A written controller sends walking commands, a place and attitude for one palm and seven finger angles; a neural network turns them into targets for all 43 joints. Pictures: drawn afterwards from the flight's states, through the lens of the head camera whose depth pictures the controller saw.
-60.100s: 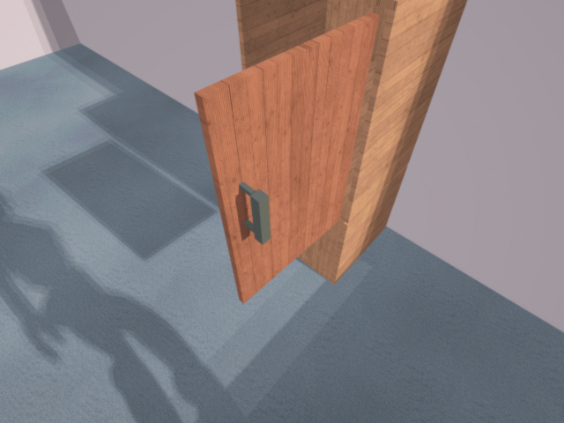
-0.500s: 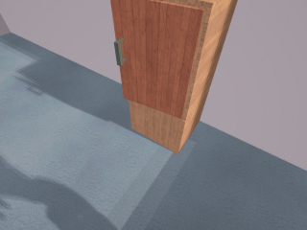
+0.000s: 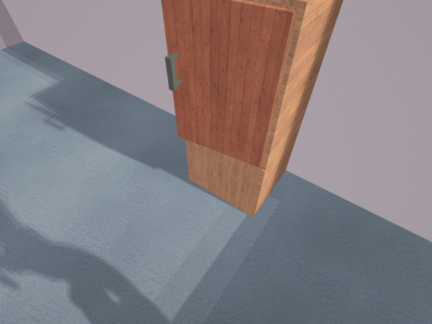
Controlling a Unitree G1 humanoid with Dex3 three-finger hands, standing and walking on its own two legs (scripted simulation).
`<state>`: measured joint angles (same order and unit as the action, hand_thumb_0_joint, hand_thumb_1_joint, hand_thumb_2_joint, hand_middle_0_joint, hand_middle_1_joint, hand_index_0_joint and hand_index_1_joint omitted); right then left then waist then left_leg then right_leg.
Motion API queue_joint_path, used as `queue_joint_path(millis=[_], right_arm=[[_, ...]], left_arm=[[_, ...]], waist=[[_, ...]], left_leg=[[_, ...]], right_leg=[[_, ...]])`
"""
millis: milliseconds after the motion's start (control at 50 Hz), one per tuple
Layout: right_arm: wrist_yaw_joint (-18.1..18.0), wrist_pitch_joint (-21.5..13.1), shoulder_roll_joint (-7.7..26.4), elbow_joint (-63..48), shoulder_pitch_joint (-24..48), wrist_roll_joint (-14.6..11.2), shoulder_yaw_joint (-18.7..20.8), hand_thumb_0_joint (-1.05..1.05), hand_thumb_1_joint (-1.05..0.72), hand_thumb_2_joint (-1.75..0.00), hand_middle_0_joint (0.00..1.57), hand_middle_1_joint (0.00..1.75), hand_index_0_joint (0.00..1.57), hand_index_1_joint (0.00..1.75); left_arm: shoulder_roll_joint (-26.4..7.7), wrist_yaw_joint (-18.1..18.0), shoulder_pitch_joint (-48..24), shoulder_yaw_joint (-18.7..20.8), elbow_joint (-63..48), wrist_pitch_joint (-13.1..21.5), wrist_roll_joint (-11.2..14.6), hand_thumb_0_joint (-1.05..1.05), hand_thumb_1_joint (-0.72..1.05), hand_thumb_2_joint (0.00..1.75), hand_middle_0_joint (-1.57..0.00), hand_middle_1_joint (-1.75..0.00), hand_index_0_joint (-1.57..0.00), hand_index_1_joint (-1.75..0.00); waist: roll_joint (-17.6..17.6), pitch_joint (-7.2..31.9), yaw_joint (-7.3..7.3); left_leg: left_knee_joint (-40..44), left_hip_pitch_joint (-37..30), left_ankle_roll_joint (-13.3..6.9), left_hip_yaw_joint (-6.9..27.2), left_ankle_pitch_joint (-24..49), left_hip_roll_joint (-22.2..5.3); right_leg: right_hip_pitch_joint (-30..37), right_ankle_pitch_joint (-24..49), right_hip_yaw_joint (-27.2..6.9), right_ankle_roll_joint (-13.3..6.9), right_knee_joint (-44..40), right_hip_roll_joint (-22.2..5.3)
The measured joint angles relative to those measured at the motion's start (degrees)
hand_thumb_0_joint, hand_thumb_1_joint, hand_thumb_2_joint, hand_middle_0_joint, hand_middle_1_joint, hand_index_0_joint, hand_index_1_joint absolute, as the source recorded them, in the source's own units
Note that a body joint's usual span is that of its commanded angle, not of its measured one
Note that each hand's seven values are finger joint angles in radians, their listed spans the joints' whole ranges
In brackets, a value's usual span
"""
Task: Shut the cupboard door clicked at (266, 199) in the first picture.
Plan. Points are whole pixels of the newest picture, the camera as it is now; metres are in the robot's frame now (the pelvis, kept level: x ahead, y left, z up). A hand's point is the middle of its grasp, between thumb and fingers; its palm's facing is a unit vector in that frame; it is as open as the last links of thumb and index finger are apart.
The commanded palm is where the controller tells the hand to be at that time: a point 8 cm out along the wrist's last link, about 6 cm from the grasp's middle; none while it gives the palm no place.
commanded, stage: walk to a spot facing it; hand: left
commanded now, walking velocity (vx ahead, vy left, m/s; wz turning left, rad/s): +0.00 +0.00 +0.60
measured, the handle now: (174, 71) +0.89 +0.18 +0.00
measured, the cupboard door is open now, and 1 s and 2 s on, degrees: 8 8 8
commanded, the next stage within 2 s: none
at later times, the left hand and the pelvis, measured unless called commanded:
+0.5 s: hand out of the picture +0.03 +0.23 -0.16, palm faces +0.29 -0.92 -0.28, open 7.4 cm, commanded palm none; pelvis -0.02 -0.01 +0.00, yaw +17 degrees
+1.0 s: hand out of the picture -0.10 +0.19 -0.18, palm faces +0.60 -0.76 -0.27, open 7.4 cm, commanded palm none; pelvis -0.02 -0.02 -0.01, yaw +36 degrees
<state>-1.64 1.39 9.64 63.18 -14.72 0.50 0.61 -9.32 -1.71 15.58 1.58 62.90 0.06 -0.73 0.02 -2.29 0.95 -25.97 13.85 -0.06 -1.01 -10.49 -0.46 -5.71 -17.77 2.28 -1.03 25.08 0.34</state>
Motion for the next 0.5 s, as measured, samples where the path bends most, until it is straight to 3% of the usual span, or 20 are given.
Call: queue_joint_path(millis=[60,140,180,240,300,380,500], right_arm=[[0.32,0.90,0.01,-0.86,-0.38,0.09,0.55,0.00,-0.90,-0.90,0.20,0.30,0.20,0.30],[0.91,2.19,0.12,-2.32,-0.76,0.22,1.57,0.00,-0.90,-0.90,0.20,0.30,0.20,0.30],[1.19,2.11,0.19,-3.33,-0.84,0.33,1.81,0.00,-0.90,-0.90,0.20,0.30,0.20,0.30],[1.17,1.40,0.35,-5.02,0.26,1.00,1.80,0.00,-0.90,-0.90,0.20,0.30,0.20,0.30],[0.88,0.97,0.59,-6.49,1.07,1.23,1.72,0.00,-0.90,-0.90,0.20,0.30,0.20,0.30],[0.84,0.96,1.48,-7.47,1.72,1.28,1.90,0.00,-0.90,-0.90,0.21,0.30,0.20,0.30],[1.30,2.12,3.13,-8.77,2.38,1.32,3.12,0.00,-0.90,-0.90,0.21,0.30,0.20,0.30]], left_arm=[[0.03,-0.01,-0.44,0.81,-1.68,-0.39,-0.18,0.00,0.91,0.90,-0.20,-0.30,-0.20,-0.30],[-0.48,-0.11,-0.85,1.79,-3.77,-0.90,-0.74,0.00,0.90,0.90,-0.20,-0.30,-0.20,-0.30],[-1.20,0.01,-1.21,2.20,-4.64,-1.20,-0.74,0.00,0.90,0.90,-0.20,-0.30,-0.20,-0.30],[-2.23,-0.11,-2.42,2.61,-5.83,-2.38,-0.45,0.00,0.91,0.90,-0.20,-0.30,-0.20,-0.30],[-3.17,0.17,-3.98,3.06,-6.83,-3.00,-0.64,0.00,0.91,0.90,-0.20,-0.30,-0.20,-0.30],[-3.96,0.67,-5.60,3.24,-9.35,-2.49,-0.69,0.00,0.91,0.90,-0.20,-0.30,-0.20,-0.30],[-4.50,0.81,-6.94,3.03,-12.54,-1.93,-0.64,0.00,0.91,0.90,-0.20,-0.30,-0.20,-0.30]], waist=[[-0.42,-0.70,0.03],[-0.17,-2.15,0.44],[1.00,-2.80,0.54],[2.27,-3.74,-0.07],[1.86,-3.73,0.35],[0.10,-3.17,0.59],[-2.09,-2.04,1.04]], left_leg=[[-4.44,2.60,-0.08,1.66,-1.68,0.43],[-13.64,5.43,0.53,-0.03,-9.18,-0.28],[-12.45,5.20,-0.47,-1.12,-4.69,0.05],[-12.72,6.21,-2.86,-1.50,-5.62,1.79],[-8.57,6.29,-2.91,-0.16,-3.11,2.52],[-3.37,6.38,-2.68,3.00,0.93,2.55],[-1.43,8.05,-0.85,8.53,3.60,2.94]], right_leg=[[-1.04,-1.79,1.92,-0.10,2.86,-0.27],[-1.45,-4.94,5.18,0.24,7.38,-1.32],[-2.55,-7.22,6.38,0.98,11.27,-3.00],[-9.11,-12.13,3.15,1.31,24.15,-3.89],[-15.54,-10.14,-0.18,1.94,34.12,-2.94],[-18.24,-7.86,-1.76,2.86,31.69,-2.44],[-14.29,-6.53,-2.46,3.11,17.57,-0.97]])
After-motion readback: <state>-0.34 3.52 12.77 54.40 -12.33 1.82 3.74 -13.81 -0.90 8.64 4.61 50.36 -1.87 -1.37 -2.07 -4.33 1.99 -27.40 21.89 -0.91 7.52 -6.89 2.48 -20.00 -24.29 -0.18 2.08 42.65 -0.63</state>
